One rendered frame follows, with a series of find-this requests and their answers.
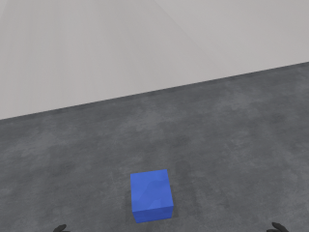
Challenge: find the carton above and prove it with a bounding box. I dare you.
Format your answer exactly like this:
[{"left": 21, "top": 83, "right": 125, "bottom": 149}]
[{"left": 130, "top": 169, "right": 174, "bottom": 223}]

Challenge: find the robot right hand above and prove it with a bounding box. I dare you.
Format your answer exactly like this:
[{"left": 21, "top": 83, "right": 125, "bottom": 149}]
[{"left": 267, "top": 222, "right": 289, "bottom": 232}]

